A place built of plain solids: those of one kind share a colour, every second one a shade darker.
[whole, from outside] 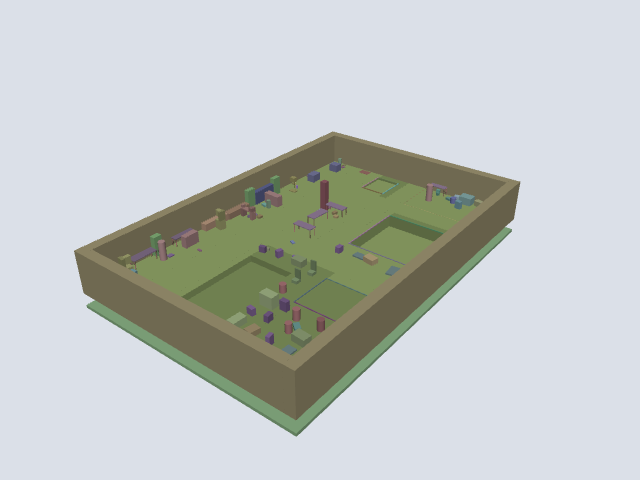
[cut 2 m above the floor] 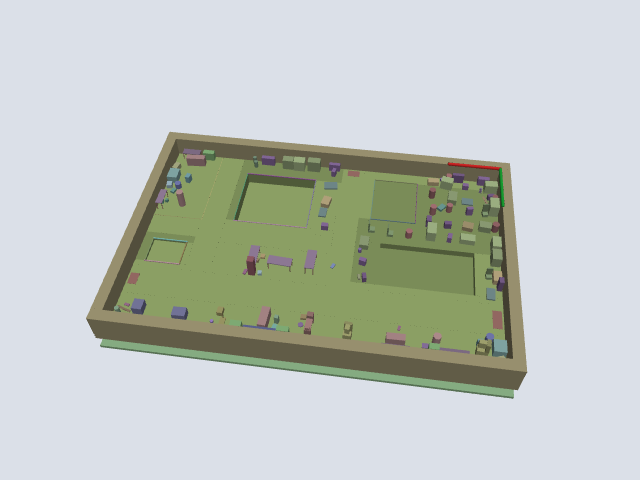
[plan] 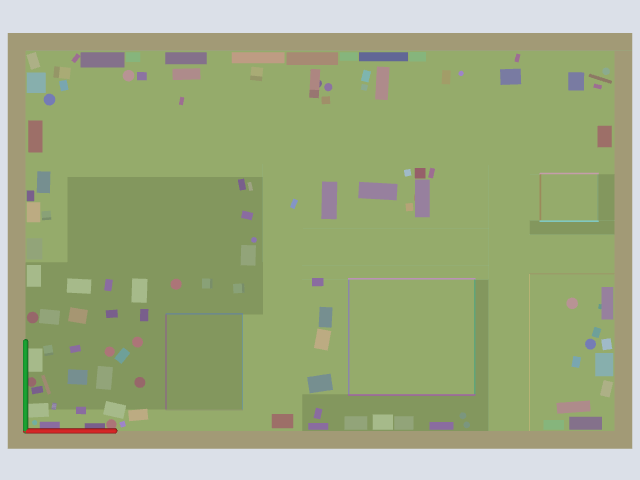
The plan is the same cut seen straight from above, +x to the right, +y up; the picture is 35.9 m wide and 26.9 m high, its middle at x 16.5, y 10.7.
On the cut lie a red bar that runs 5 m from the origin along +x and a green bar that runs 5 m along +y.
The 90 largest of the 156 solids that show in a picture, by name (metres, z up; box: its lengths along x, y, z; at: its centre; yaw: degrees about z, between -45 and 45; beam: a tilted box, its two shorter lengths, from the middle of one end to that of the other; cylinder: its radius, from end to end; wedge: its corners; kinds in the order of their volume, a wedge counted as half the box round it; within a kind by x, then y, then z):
{
 "floor_1": {"box": [2.35, 4.78, 2.1], "at": [1.18, 11.84, -1.05]},
 "floor_2": {"box": [7.9, 5.33, 2.1], "at": [3.95, 3.87, -1.05]},
 "floor_3": {"box": [13.3, 1.2, 2.1], "at": [6.65, 0.6, -1.05]},
 "floor_4": {"box": [13.3, 2.92, 2.1], "at": [6.65, 7.99, -1.05]},
 "floor_5": {"box": [13.3, 0.72, 2.1], "at": [6.65, 14.59, -1.05]},
 "floor_6": {"box": [8.63, 4.78, 1.46], "at": [6.67, 11.84, -1.37]},
 "floor_7": {"box": [4.23, 5.33, 2.1], "at": [10.02, 3.87, -1.05]},
 "floor_8": {"box": [2.32, 4.78, 2.1], "at": [12.14, 11.84, -1.05]},
 "floor_9": {"box": [1.17, 5.33, 2.1], "at": [12.71, 3.87, -1.05]},
 "floor_10": {"box": [2.2, 14.95, 1.0], "at": [14.4, 7.47, -0.5]},
 "floor_11": {"box": [33.0, 3.1, 1.0], "at": [16.5, 16.5, -0.5]},
 "floor_12": {"box": [33.0, 3.25, 1.0], "at": [16.5, 19.68, -0.5]},
 "floor_13": {"box": [2.65, 6.43, 2.1], "at": [16.82, 5.26, -1.05]},
 "floor_14": {"box": [10.45, 2.05, 2.1], "at": [20.73, 1.02, -1.05]},
 "floor_15": {"box": [10.45, 0.77, 2.1], "at": [20.73, 8.87, -1.05]},
 "floor_16": {"box": [10.45, 2.1, 1.0], "at": [20.73, 10.3, -0.5]},
 "floor_17": {"box": [10.45, 3.6, 1.0], "at": [20.73, 13.15, -0.5]},
 "floor_18": {"box": [6.98, 6.43, 0.92], "at": [21.64, 5.26, -1.64]},
 "floor_19": {"box": [0.82, 6.43, 2.1], "at": [25.54, 5.26, -1.05]},
 "floor_20": {"box": [2.3, 14.95, 1.0], "at": [27.1, 7.47, -0.5]},
 "floor_21": {"box": [0.65, 2.58, 2.1], "at": [28.57, 13.09, -1.05]},
 "floor_22": {"box": [3.13, 2.58, 1.95], "at": [30.46, 13.09, -1.13]},
 "floor_23": {"box": [4.75, 8.8, 1.0], "at": [30.62, 4.4, -0.5]},
 "floor_24": {"box": [4.75, 2.2, 1.0], "at": [30.62, 9.9, -0.5]},
 "floor_25": {"box": [4.75, 0.8, 2.1], "at": [30.62, 11.4, -1.05]},
 "floor_26": {"box": [4.75, 0.57, 2.1], "at": [30.62, 14.66, -1.05]},
 "floor_27": {"box": [0.97, 2.58, 2.1], "at": [32.52, 13.09, -1.05]},
 "wall_1": {"box": [1.0, 21.3, 4.2], "at": [-0.5, 10.65, 1.1]},
 "wall_2": {"box": [35.0, 1.0, 4.2], "at": [16.5, -0.5, 1.1]},
 "wall_3": {"box": [35.0, 1.0, 4.2], "at": [16.5, 21.8, 1.1]},
 "wall_4": {"box": [1.0, 21.3, 4.2], "at": [33.5, 10.65, 1.1]},
 "floor_base_1": {"box": [35.0, 23.3, 0.3], "at": [16.5, 10.65, -2.35]},
 "pallet_load_1": {"box": [0.8, 1.22, 1.11], "at": [0.47, 8.69, 0.56]},
 "pallet_load_2": {"box": [0.86, 1.2, 1.12], "at": [0.5, 10.2, 0.56]},
 "pallet_load_3": {"box": [0.88, 1.32, 1.3], "at": [0.51, 3.97, 0.65]},
 "pallet_load_4": {"box": [1.23, 0.77, 1.03], "at": [0.68, 1.16, 0.52], "yaw": 2.6},
 "pallet_load_5": {"box": [1.12, 0.8, 0.7], "at": [1.34, 6.39, 0.35], "yaw": -5.2},
 "pallet_load_6": {"box": [1.35, 0.8, 0.62], "at": [3.0, 8.12, 0.31], "yaw": -2.8},
 "pallet_load_7": {"box": [0.85, 1.28, 0.67], "at": [4.42, 2.97, 0.34], "yaw": -5.0},
 "pallet_load_8": {"box": [1.16, 0.77, 1.04], "at": [4.99, 1.18, 0.52], "yaw": -12.7},
 "pallet_load_9": {"box": [0.86, 1.34, 1.14], "at": [6.38, 7.86, 0.57], "yaw": -1.8},
 "pallet_load_10": {"box": [0.83, 1.14, 0.64], "at": [12.48, 9.84, 0.32], "yaw": -1.7},
 "pallet_load_11": {"box": [1.28, 0.75, 1.27], "at": [18.51, 0.45, 0.64]},
 "pallet_load_12": {"box": [1.15, 0.85, 1.19], "at": [20.02, 0.49, 0.59]},
 "pallet_load_13": {"box": [1.08, 0.75, 1.15], "at": [21.2, 0.45, 0.57]},
 "planer_1": {"box": [1.56, 0.63, 1.14], "at": [9.02, 19.99, 0.57], "yaw": 1.4},
 "planer_2": {"box": [0.71, 1.85, 1.11], "at": [19.99, 19.48, 0.56], "yaw": -3.2},
 "planer_3": {"box": [1.88, 0.61, 1.01], "at": [30.71, 1.33, 0.51], "yaw": 4.2},
 "tool_cabinet_1": {"box": [0.82, 0.55, 1.93], "at": [6.02, 20.95, 0.96]},
 "tool_cabinet_2": {"box": [1.01, 0.49, 1.93], "at": [18.11, 20.98, 0.96]},
 "tool_cabinet_3": {"box": [0.94, 0.53, 1.89], "at": [21.97, 20.96, 0.94]},
 "tool_cabinet_4": {"box": [1.15, 0.54, 0.94], "at": [29.59, 0.34, 0.47]},
 "board_stack_1": {"box": [2.97, 0.63, 0.74], "at": [13.04, 20.91, 0.37]},
 "board_stack_2": {"box": [2.89, 0.73, 0.67], "at": [16.07, 20.86, 0.34]},
 "crate_stack_1": {"box": [0.41, 0.6, 1.27], "at": [0.28, 13.18, 0.64]},
 "crate_stack_2": {"box": [1.13, 0.44, 0.86], "at": [1.35, 0.29, 0.43]},
 "crate_stack_3": {"box": [0.6, 0.37, 0.87], "at": [2.79, 4.6, 0.43], "yaw": 10.5},
 "crate_stack_4": {"box": [1.14, 0.36, 0.99], "at": [3.89, 0.25, 0.49]},
 "crate_stack_5": {"box": [0.66, 0.44, 0.64], "at": [4.83, 6.56, 0.32], "yaw": 3.9},
 "crate_stack_6": {"box": [0.46, 0.69, 0.92], "at": [6.65, 6.49, 0.46], "yaw": -1.1},
 "crate_stack_7": {"box": [1.12, 0.38, 0.84], "at": [16.41, 0.26, 0.42]},
 "crate_stack_8": {"box": [1.35, 0.43, 0.92], "at": [23.31, 0.28, 0.46]},
 "forge_hearth_1": {"box": [1.06, 1.15, 0.82], "at": [0.6, 19.51, 0.41]},
 "forge_hearth_2": {"box": [1.01, 1.3, 0.8], "at": [32.42, 3.71, 0.4]},
 "bar_rack_1": {"box": [2.76, 0.52, 1.35], "at": [20.06, 20.97, 0.68]},
 "barrel_1": {"cylinder": 0.27, "from": [0.34, 2.74, 0.0], "to": [0.34, 2.74, 0.89]},
 "barrel_2": {"cylinder": 0.33, "from": [0.4, 6.35, 0.0], "to": [0.4, 6.35, 0.87]},
 "barrel_3": {"cylinder": 0.28, "from": [4.71, 4.44, 0.0], "to": [4.71, 4.44, 0.87]},
 "barrel_4": {"cylinder": 0.29, "from": [4.81, 0.36, 0.0], "to": [4.81, 0.36, 0.86]},
 "barrel_5": {"cylinder": 0.3, "from": [6.28, 4.98, 0.0], "to": [6.28, 4.98, 1.0]},
 "barrel_6": {"cylinder": 0.31, "from": [6.41, 2.72, 0.0], "to": [6.41, 2.72, 0.98]},
 "barrel_7": {"cylinder": 0.31, "from": [8.44, 8.22, 0.0], "to": [8.44, 8.22, 0.79]},
 "sack_pile_1": {"box": [0.76, 1.12, 0.6], "at": [0.45, 12.26, 0.3]},
 "sack_pile_2": {"box": [1.0, 0.79, 0.48], "at": [2.94, 6.46, 0.24], "yaw": -9.3},
 "sack_pile_3": {"box": [1.08, 0.61, 0.5], "at": [6.31, 0.89, 0.25], "yaw": 5.2},
 "sack_pile_4": {"box": [0.78, 1.11, 0.51], "at": [16.65, 5.12, 0.26], "yaw": -10.6},
 "table_saw_1": {"box": [1.16, 0.88, 0.83], "at": [27.18, 19.85, 0.41], "yaw": 1.8},
 "table_saw_2": {"box": [0.89, 1.02, 0.81], "at": [30.86, 19.59, 0.41], "yaw": -0.4},
 "bandsaw_1": {"box": [0.32, 0.64, 0.99], "at": [1.74, 20.11, 1.49], "yaw": -5.5},
 "bandsaw_2": {"box": [0.93, 0.64, 0.99], "at": [2.04, 20.08, 0.49], "yaw": -5.5},
 "bandsaw_3": {"box": [0.67, 0.75, 0.97], "at": [12.95, 20.01, 0.48], "yaw": -5.9},
 "dust_extractor_1": {"cylinder": 0.33, "from": [5.77, 19.91, 0.0], "to": [5.77, 19.91, 1.81]},
 "dust_extractor_2": {"cylinder": 0.33, "from": [30.63, 7.15, 0.0], "to": [30.63, 7.15, 1.76]},
 "column_a0a_1": {"box": [0.6, 0.6, 3.2], "at": [22.11, 14.44, 1.6]},
 "coal_bin_1": {"box": [0.55, 0.87, 0.6], "at": [0.44, 20.74, 0.3], "yaw": 17.8},
 "coal_bin_2": {"box": [0.55, 0.88, 0.56], "at": [32.56, 2.36, 0.28], "yaw": -13.6},
 "anvil_block_1": {"box": [0.44, 0.57, 0.83], "at": [2.14, 19.36, 0.41], "yaw": 11.7},
 "anvil_block_2": {"box": [0.44, 0.61, 0.78], "at": [30.86, 3.86, 0.39], "yaw": -9.9},
 "pallet_1": {"box": [1.33, 0.92, 0.19], "at": [16.51, 2.66, 0.04], "yaw": 8.5},
 "quench_tub_1": {"cylinder": 0.33, "from": [1.34, 18.57, 0.0], "to": [1.34, 18.57, 0.56]}
}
